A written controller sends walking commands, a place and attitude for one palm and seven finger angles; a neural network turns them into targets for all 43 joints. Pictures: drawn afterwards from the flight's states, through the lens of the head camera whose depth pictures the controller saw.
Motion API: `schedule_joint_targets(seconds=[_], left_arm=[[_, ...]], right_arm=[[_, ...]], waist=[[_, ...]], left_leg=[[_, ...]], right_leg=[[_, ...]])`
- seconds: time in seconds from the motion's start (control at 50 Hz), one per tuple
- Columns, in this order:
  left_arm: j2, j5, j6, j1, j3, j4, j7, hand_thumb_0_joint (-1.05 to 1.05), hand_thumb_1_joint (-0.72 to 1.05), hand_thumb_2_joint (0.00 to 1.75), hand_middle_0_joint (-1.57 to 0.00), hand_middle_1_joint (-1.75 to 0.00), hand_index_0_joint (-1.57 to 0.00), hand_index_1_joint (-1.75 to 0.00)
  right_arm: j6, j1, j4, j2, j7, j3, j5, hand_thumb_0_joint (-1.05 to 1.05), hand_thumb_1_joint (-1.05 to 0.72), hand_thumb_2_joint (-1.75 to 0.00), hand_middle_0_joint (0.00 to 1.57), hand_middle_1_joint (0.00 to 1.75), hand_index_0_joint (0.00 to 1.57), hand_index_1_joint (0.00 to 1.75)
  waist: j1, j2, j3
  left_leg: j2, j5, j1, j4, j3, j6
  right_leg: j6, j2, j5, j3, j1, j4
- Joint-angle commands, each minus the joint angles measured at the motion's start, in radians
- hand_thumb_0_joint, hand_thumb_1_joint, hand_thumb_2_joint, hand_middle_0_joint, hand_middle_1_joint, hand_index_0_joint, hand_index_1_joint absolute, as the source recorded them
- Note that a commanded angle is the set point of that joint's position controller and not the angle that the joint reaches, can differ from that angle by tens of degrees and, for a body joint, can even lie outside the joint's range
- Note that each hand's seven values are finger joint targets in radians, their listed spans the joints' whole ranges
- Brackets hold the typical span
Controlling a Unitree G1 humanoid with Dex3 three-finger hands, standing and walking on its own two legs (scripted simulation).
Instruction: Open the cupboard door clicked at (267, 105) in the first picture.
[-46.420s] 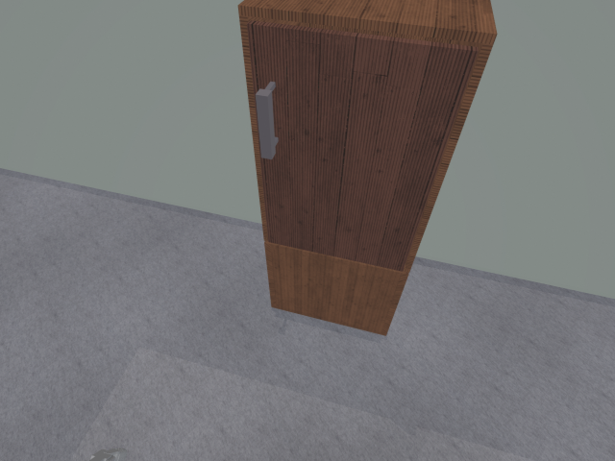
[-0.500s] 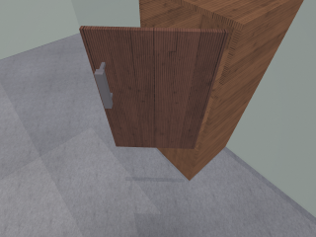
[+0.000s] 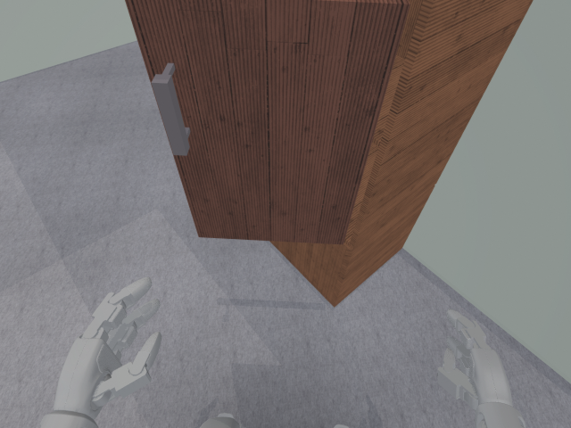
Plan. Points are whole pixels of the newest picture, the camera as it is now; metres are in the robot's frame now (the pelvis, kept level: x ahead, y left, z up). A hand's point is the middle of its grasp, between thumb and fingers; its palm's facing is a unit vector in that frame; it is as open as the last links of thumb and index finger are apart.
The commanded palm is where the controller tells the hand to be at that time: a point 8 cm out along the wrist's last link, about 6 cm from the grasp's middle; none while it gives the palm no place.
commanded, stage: raise the hand with hooked fingers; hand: left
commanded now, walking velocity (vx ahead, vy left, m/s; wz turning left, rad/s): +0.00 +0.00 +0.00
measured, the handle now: (175, 110) +0.57 +0.23 +0.12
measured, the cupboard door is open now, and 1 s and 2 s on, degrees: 47 47 47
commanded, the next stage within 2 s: move the hooked fingers beside the handle in 1.72 s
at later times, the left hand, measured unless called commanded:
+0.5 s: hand (78, 317) +0.23 +0.27 +0.07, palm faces +0.09 -0.99 -0.06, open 11.3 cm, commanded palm +0.20 +0.31 +0.07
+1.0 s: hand (39, 270) +0.27 +0.31 +0.11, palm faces +0.06 -1.00 -0.04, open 13.8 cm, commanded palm +0.24 +0.36 +0.12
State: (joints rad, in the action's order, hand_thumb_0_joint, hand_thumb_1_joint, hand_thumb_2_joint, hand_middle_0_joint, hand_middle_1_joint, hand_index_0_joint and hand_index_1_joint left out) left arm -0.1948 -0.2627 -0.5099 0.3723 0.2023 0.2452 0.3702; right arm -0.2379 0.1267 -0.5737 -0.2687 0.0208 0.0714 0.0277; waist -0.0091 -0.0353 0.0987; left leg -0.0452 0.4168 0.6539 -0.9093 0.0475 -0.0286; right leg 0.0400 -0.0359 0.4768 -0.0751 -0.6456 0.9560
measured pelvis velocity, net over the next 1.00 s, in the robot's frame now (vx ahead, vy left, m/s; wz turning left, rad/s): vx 0.00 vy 0.05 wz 0.01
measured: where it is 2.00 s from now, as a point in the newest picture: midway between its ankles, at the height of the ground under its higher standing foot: outside the picture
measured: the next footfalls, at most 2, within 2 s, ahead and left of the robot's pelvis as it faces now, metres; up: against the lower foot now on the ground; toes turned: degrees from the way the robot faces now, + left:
none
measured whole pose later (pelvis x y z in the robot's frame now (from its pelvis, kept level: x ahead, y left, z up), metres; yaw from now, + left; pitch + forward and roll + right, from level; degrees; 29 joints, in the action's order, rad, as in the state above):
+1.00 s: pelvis +0.00 +0.05 +0.02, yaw +1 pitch +4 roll -2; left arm -0.38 -0.32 -0.11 0.03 0.36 0.25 0.42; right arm -0.24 0.24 -0.56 -0.26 0.09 -0.06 0.05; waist -0.03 0.03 0.05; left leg -0.02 0.37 0.49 -0.78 0.04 0.04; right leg -0.02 -0.04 0.37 -0.09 -0.43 0.72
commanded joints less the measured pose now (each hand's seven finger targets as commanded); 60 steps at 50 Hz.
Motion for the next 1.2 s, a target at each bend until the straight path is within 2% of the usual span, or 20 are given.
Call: schedule_joint_targets(seconds=[0.0,0.04,0.06,0.1,0.18,0.26,0.3,0.36,0.44,0.52,0.58,0.66,0.72,0.78,0.86,0.92,1.0,1.06,1.14,1.18], left_arm=[[-0.214,-0.086,-0.082,-0.170,0.181,-0.348,-0.008,0.00,0.43,0.70,-0.23,-0.60,-0.23,-0.60],[-0.203,-0.080,-0.139,-0.280,0.144,-0.477,-0.044,0.00,0.39,0.68,-0.24,-0.63,-0.24,-0.63],[-0.211,-0.077,-0.153,-0.343,0.112,-0.522,-0.044,0.00,0.36,0.67,-0.24,-0.64,-0.24,-0.64],[-0.179,-0.060,-0.158,-0.289,0.044,-0.496,-0.021,0.00,0.32,0.65,-0.24,-0.68,-0.24,-0.68],[-0.234,-0.049,-0.018,-0.307,0.027,-0.320,0.062,0.00,0.22,0.61,-0.25,-0.74,-0.25,-0.74],[-0.299,-0.086,0.211,-0.173,0.170,-0.178,0.070,0.00,0.13,0.57,-0.25,-0.80,-0.25,-0.80],[-0.304,-0.118,0.257,-0.138,0.232,-0.231,0.032,0.00,0.08,0.55,-0.26,-0.82,-0.26,-0.82],[-0.299,-0.130,0.236,-0.130,0.283,-0.299,-0.050,0.00,0.01,0.52,-0.26,-0.87,-0.26,-0.87],[-0.232,-0.070,0.135,-0.180,0.179,-0.359,-0.095,0.00,-0.08,0.48,-0.27,-0.93,-0.27,-0.93],[-0.238,-0.055,0.119,-0.266,0.125,-0.314,-0.037,0.00,-0.17,0.44,-0.28,-0.99,-0.28,-0.99],[-0.309,-0.069,0.144,-0.372,0.163,-0.324,0.007,0.00,-0.24,0.41,-0.28,-1.03,-0.28,-1.03],[-0.385,-0.081,0.175,-0.416,0.246,-0.355,-0.006,0.00,-0.34,0.37,-0.29,-1.10,-0.29,-1.10],[-0.357,-0.084,0.186,-0.383,0.248,-0.352,-0.026,0.00,-0.41,0.34,-0.29,-1.14,-0.29,-1.14],[-0.334,-0.081,0.237,-0.394,0.225,-0.274,-0.010,0.00,-0.48,0.31,-0.30,-1.18,-0.30,-1.18],[-0.341,-0.082,0.322,-0.462,0.211,-0.175,0.037,0.00,-0.50,0.30,-0.30,-1.20,-0.30,-1.20],[-0.391,-0.080,0.341,-0.556,0.242,-0.193,0.059,0.00,-0.50,0.30,-0.30,-1.20,-0.30,-1.20],[-0.457,-0.081,0.304,-0.649,0.295,-0.260,0.054,0.00,-0.50,0.30,-0.30,-1.20,-0.30,-1.20],[-0.488,-0.084,0.290,-0.658,0.323,-0.217,0.056,0.00,-0.50,0.30,-0.30,-1.20,-0.30,-1.20],[-0.471,-0.094,0.335,-0.700,0.305,-0.075,0.098,0.00,-0.50,0.30,-0.30,-1.20,-0.30,-1.20],[-0.490,-0.097,0.359,-0.728,0.310,-0.047,0.126,0.00,-0.50,0.30,-0.30,-1.20,-0.30,-1.20]], right_arm=[[-0.045,-0.001,0.177,-0.084,0.033,0.017,0.007,0.00,-0.90,-0.90,0.20,0.30,0.20,0.30],[-0.058,0.028,0.154,-0.076,0.051,0.007,0.002,0.00,-0.90,-0.90,0.20,0.30,0.20,0.30],[-0.062,0.049,0.142,-0.086,0.057,-0.001,-0.002,0.00,-0.90,-0.90,0.20,0.30,0.20,0.30],[-0.079,0.060,0.117,-0.096,0.071,-0.009,0.002,0.00,-0.90,-0.90,0.20,0.30,0.20,0.30],[-0.087,0.064,0.100,-0.128,0.090,-0.029,0.021,0.00,-0.90,-0.90,0.20,0.30,0.20,0.30],[-0.069,0.033,0.145,-0.121,0.095,-0.035,0.028,0.00,-0.90,-0.90,0.20,0.30,0.20,0.30],[-0.057,0.019,0.168,-0.101,0.087,-0.038,0.025,0.00,-0.90,-0.90,0.20,0.30,0.20,0.30],[-0.057,0.024,0.174,-0.083,0.073,-0.040,0.011,0.00,-0.90,-0.90,0.20,0.30,0.20,0.30],[-0.074,0.067,0.150,-0.099,0.051,-0.036,0.002,0.00,-0.90,-0.90,0.20,0.30,0.20,0.30],[-0.091,0.101,0.128,-0.133,0.062,-0.035,0.011,0.00,-0.90,-0.90,0.20,0.30,0.20,0.30],[-0.094,0.100,0.124,-0.147,0.080,-0.038,0.021,0.00,-0.90,-0.90,0.20,0.30,0.20,0.30],[-0.097,0.097,0.124,-0.141,0.091,-0.050,0.016,0.00,-0.90,-0.90,0.20,0.30,0.20,0.30],[-0.096,0.092,0.128,-0.131,0.084,-0.054,0.015,0.00,-0.90,-0.90,0.20,0.30,0.20,0.30],[-0.081,0.088,0.129,-0.133,0.077,-0.060,0.020,0.00,-0.90,-0.90,0.20,0.30,0.20,0.30],[-0.060,0.091,0.136,-0.145,0.082,-0.065,0.026,0.00,-0.90,-0.90,0.20,0.30,0.20,0.30],[-0.052,0.086,0.142,-0.147,0.090,-0.067,0.027,0.00,-0.90,-0.90,0.20,0.30,0.20,0.30],[-0.054,0.085,0.140,-0.137,0.091,-0.075,0.018,0.00,-0.90,-0.90,0.20,0.30,0.20,0.30],[-0.052,0.090,0.125,-0.141,0.093,-0.078,0.014,0.00,-0.90,-0.90,0.20,0.30,0.20,0.30],[-0.042,0.081,0.107,-0.146,0.106,-0.079,0.028,0.00,-0.90,-0.90,0.20,0.30,0.20,0.30],[-0.038,0.079,0.110,-0.150,0.109,-0.078,0.032,0.00,-0.90,-0.90,0.20,0.30,0.20,0.30]], waist=[[-0.003,0.068,0.210],[0.032,0.125,0.225],[0.063,0.098,0.213],[0.076,0.107,0.183],[0.090,0.100,0.088],[-0.015,0.059,0.152],[-0.049,0.035,0.195],[-0.073,0.010,0.204],[-0.010,0.075,0.143],[0.036,0.063,0.112],[0.030,0.084,0.139],[-0.006,0.157,0.186],[-0.016,0.173,0.189],[-0.008,0.175,0.122],[0.001,0.102,0.055],[0.002,0.096,0.117],[-0.003,0.156,0.188],[-0.009,0.155,0.190],[0.009,0.115,0.108],[0.002,0.132,0.119]], left_leg=[[0.072,-0.099,0.030,-0.030,0.002,0.043],[0.054,-0.110,-0.011,-0.057,-0.019,0.052],[0.042,-0.101,-0.006,-0.075,-0.034,0.057],[0.029,-0.092,-0.012,-0.070,-0.044,0.063],[0.028,-0.037,0.022,-0.024,-0.068,0.066],[0.044,-0.078,-0.001,0.063,-0.071,0.057],[0.049,-0.124,-0.035,0.096,-0.065,0.052],[0.043,-0.196,-0.073,0.136,-0.073,0.045],[0.036,-0.171,-0.124,0.159,-0.069,0.046],[0.031,-0.081,-0.133,0.172,-0.080,0.050],[0.033,-0.062,-0.168,0.198,-0.092,0.051],[0.031,-0.134,-0.246,0.236,-0.111,0.042],[0.024,-0.237,-0.295,0.253,-0.115,0.030],[0.024,-0.276,-0.293,0.265,-0.105,0.026],[0.027,-0.225,-0.269,0.289,-0.105,0.031],[0.030,-0.229,-0.305,0.296,-0.102,0.036],[0.031,-0.316,-0.392,0.298,-0.107,0.031],[0.033,-0.332,-0.394,0.298,-0.100,0.032],[0.036,-0.264,-0.360,0.321,-0.092,0.040],[0.041,-0.285,-0.364,0.321,-0.082,0.044]], right_leg=[[-0.053,-0.019,-0.081,0.194,0.091,-0.203],[-0.041,-0.002,-0.064,0.182,0.048,-0.187],[-0.037,0.011,-0.052,0.177,0.009,-0.175],[-0.026,0.020,-0.042,0.158,-0.014,-0.171],[-0.028,0.032,0.001,0.133,-0.032,-0.204],[-0.032,0.021,-0.007,0.116,0.109,-0.249],[-0.039,0.015,-0.062,0.091,0.165,-0.251],[-0.031,0.039,-0.168,0.037,0.194,-0.215],[-0.029,0.052,-0.164,-0.001,0.092,-0.197],[-0.030,0.052,-0.085,0.007,0.053,-0.229],[-0.025,0.051,-0.079,0.011,0.088,-0.246],[-0.014,0.056,-0.150,-0.005,0.151,-0.245],[-0.012,0.057,-0.229,-0.020,0.177,-0.247],[-0.012,0.061,-0.275,-0.022,0.182,-0.264],[-0.013,0.065,-0.263,-0.022,0.190,-0.301],[-0.015,0.062,-0.267,-0.016,0.214,-0.317],[-0.008,0.066,-0.320,-0.008,0.253,-0.326],[-0.007,0.069,-0.343,-0.003,0.277,-0.338],[-0.013,0.062,-0.311,-0.003,0.259,-0.372],[-0.010,0.057,-0.342,0.006,0.288,-0.383]])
